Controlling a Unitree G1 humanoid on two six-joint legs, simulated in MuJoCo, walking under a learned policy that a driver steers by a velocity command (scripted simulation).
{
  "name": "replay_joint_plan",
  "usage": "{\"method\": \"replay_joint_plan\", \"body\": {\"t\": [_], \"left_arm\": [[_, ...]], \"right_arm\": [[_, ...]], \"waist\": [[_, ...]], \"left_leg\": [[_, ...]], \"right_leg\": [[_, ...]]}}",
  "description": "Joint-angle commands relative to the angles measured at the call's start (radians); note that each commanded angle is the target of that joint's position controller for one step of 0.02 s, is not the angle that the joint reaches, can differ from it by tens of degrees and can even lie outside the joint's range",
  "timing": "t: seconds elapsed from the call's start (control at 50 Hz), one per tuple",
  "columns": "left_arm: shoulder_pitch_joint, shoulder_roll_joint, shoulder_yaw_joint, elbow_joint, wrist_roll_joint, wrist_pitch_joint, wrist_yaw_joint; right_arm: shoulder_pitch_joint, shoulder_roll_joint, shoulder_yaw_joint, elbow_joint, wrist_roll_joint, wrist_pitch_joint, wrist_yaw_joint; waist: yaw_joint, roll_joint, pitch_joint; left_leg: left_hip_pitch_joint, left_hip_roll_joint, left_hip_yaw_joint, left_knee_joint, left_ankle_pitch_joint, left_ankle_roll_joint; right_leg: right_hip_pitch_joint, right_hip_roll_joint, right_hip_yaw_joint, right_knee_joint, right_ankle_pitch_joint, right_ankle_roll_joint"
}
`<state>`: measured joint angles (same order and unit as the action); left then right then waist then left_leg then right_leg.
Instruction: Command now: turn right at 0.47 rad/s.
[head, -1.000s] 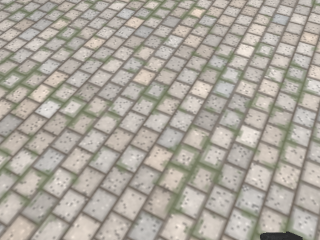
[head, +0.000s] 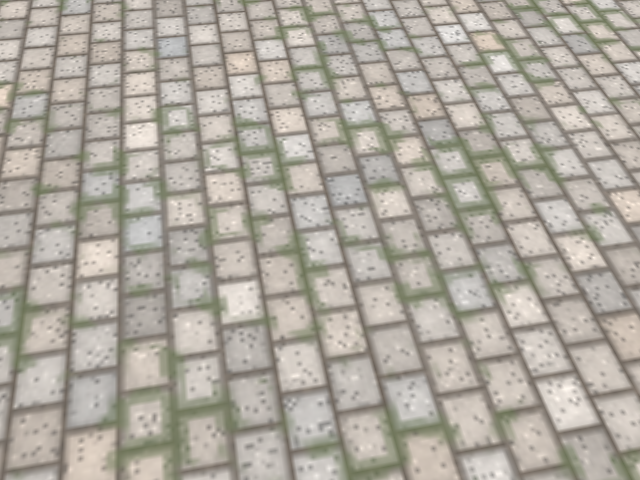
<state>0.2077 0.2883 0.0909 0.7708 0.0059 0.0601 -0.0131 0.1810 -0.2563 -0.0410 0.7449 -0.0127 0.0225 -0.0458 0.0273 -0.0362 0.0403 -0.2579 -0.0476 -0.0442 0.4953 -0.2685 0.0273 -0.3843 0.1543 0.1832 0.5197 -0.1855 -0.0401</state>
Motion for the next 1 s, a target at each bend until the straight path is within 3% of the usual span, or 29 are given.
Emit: {"method": "replay_joint_plan", "body": {"t": [0.02, 0.04, 0.06, 0.08, 0.12, 0.18, 0.24, 0.28, 0.3, 0.32, 0.34, 0.36, 0.38, 0.4, 0.44, 0.54, 0.66, 1.0], "left_arm": [[-0.025, 0.125, 0.028, -0.079, 0.027, -0.023, 0.016], [-0.003, 0.133, 0.034, -0.062, 0.029, -0.023, 0.012], [0.035, 0.122, 0.033, -0.039, 0.025, -0.019, 0.007], [0.059, 0.114, 0.030, -0.026, 0.024, -0.012, 0.001], [0.060, 0.097, 0.020, -0.017, 0.019, -0.004, -0.007], [-0.013, 0.061, -0.003, -0.032, 0.009, 0.001, -0.004], [-0.038, 0.043, -0.024, -0.028, -0.003, 0.005, 0.005], [-0.012, 0.045, -0.029, -0.009, -0.010, 0.000, 0.014], [0.019, 0.038, -0.035, 0.008, -0.007, -0.008, 0.020], [0.020, 0.060, -0.035, 0.016, 0.005, -0.020, 0.027], [0.027, 0.117, -0.031, 0.013, 0.023, -0.036, 0.034], [-0.049, 0.145, -0.031, 0.018, 0.012, -0.041, 0.035], [-0.078, 0.083, -0.046, 0.017, 0.007, -0.048, 0.029], [-0.085, 0.069, -0.053, 0.021, 0.007, -0.054, 0.029], [-0.056, 0.083, -0.055, 0.053, 0.006, -0.059, 0.040], [-0.030, 0.068, -0.064, 0.120, 0.001, -0.064, 0.045], [-0.024, 0.066, -0.069, 0.183, 0.001, -0.069, 0.048], [0.062, 0.026, -0.088, 0.310, 0.000, -0.072, 0.055]], "right_arm": [[0.029, -0.239, -0.060, -0.063, -0.029, -0.012, -0.005], [-0.011, -0.164, -0.038, -0.075, -0.022, -0.016, 0.000], [-0.063, -0.124, -0.026, -0.078, -0.014, -0.019, 0.006], [-0.086, -0.115, -0.023, -0.083, -0.011, -0.021, 0.009], [-0.048, -0.112, -0.022, -0.075, -0.009, -0.023, 0.011], [0.040, -0.124, -0.025, -0.036, -0.006, -0.026, 0.012], [0.058, -0.149, -0.030, -0.012, -0.012, -0.020, 0.022], [0.066, -0.165, -0.036, 0.008, -0.009, -0.009, 0.029], [0.059, -0.164, -0.035, 0.018, -0.002, -0.005, 0.031], [0.075, -0.151, -0.033, 0.025, -0.001, -0.009, 0.031], [0.094, -0.114, -0.023, 0.011, -0.001, -0.016, 0.037], [0.090, -0.049, -0.002, 0.007, 0.012, -0.018, 0.036], [0.069, -0.079, -0.005, 0.034, 0.000, -0.011, 0.028], [0.047, -0.095, -0.011, 0.047, -0.002, -0.010, 0.028], [0.033, -0.116, -0.018, 0.068, -0.003, -0.012, 0.034], [0.070, -0.087, -0.007, 0.150, -0.001, -0.015, 0.032], [0.076, -0.076, -0.001, 0.226, -0.002, -0.015, 0.027], [0.105, -0.043, 0.021, 0.357, 0.001, -0.014, 0.013]], "waist": [[-0.033, 0.210, -0.036], [0.002, 0.139, -0.031], [0.037, 0.115, -0.019], [0.045, 0.149, -0.030], [0.015, 0.178, -0.043], [-0.040, 0.180, -0.061], [-0.064, 0.230, -0.076], [-0.049, 0.238, -0.072], [-0.021, 0.212, -0.068], [-0.024, 0.175, -0.081], [-0.045, 0.052, -0.126], [-0.088, -0.117, -0.079], [-0.067, -0.074, -0.071], [-0.054, -0.067, -0.054], [-0.037, -0.080, -0.029], [-0.042, -0.012, -0.007], [-0.045, 0.023, 0.007], [-0.039, 0.034, 0.011]], "left_leg": [[0.039, 0.447, -0.449, -0.316, -0.015, 0.218], [-0.014, 0.393, -0.374, -0.284, 0.109, 0.221], [-0.030, 0.322, -0.263, -0.257, 0.193, 0.189], [0.005, 0.270, -0.191, -0.236, 0.254, 0.164], [0.088, 0.236, -0.125, -0.193, 0.412, 0.163], [0.208, 0.252, -0.120, -0.150, 0.501, 0.178], [0.197, 0.250, -0.110, -0.122, 0.528, 0.175], [0.183, 0.242, -0.113, -0.085, 0.586, 0.163], [0.151, 0.231, -0.101, -0.058, 0.586, 0.130], [0.088, 0.224, -0.103, -0.047, 0.513, 0.082], [0.000, 0.184, -0.062, 0.007, 0.341, 0.032], [0.016, 0.091, 0.010, -0.084, 0.044, -0.003], [0.094, 0.103, 0.013, -0.112, 0.017, -0.014], [0.105, 0.095, 0.004, -0.126, 0.074, -0.017], [0.128, 0.106, -0.003, -0.130, 0.172, -0.020], [0.137, 0.122, -0.010, -0.163, 0.185, -0.027], [0.150, 0.131, -0.015, -0.170, 0.181, -0.027], [0.143, 0.142, -0.019, -0.158, 0.183, -0.017]], "right_leg": [[-0.164, -0.001, -0.055, 0.367, -0.358, 0.036], [-0.102, -0.020, -0.022, 0.478, -0.317, 0.035], [-0.081, -0.022, -0.027, 0.544, -0.260, 0.038], [-0.086, -0.021, -0.037, 0.587, -0.224, 0.045], [-0.111, -0.021, -0.060, 0.577, -0.230, 0.069], [-0.101, -0.049, -0.076, 0.397, -0.260, 0.092], [0.051, -0.074, -0.152, 0.163, -0.311, 0.077], [0.140, -0.074, -0.189, -0.020, -0.214, 0.057], [0.222, -0.083, -0.195, -0.194, -0.054, 0.044], [0.327, -0.128, -0.128, -0.276, 0.074, 0.028], [0.438, -0.276, 0.031, -0.285, 0.156, 0.001], [0.306, -0.374, 0.100, -0.217, 0.368, -0.071], [0.268, -0.360, 0.074, -0.199, 0.322, -0.084], [0.254, -0.316, 0.053, -0.203, 0.233, -0.061], [0.237, -0.266, 0.026, -0.217, 0.176, -0.032], [0.229, -0.248, 0.010, -0.235, 0.108, -0.028], [0.203, -0.238, 0.007, -0.256, 0.059, -0.032], [0.202, -0.220, -0.023, -0.240, 0.102, -0.029]]}}
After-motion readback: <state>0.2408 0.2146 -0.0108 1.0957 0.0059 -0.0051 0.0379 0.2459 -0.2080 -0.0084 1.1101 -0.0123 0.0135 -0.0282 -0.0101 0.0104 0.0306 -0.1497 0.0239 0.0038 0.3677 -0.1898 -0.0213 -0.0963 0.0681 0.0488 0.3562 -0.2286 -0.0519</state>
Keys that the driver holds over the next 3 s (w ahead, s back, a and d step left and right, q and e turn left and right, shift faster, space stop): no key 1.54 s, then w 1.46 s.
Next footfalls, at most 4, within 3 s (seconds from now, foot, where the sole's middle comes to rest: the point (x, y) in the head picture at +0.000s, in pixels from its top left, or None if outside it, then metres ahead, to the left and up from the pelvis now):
0.34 right None -0.01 -0.11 -0.77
2.28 right None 0.42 -0.06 -0.77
2.82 left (301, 351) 0.75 0.07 -0.77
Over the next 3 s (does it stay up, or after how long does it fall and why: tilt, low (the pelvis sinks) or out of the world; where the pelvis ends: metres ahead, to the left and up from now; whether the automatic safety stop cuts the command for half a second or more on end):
stays up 0.68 0.02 0.01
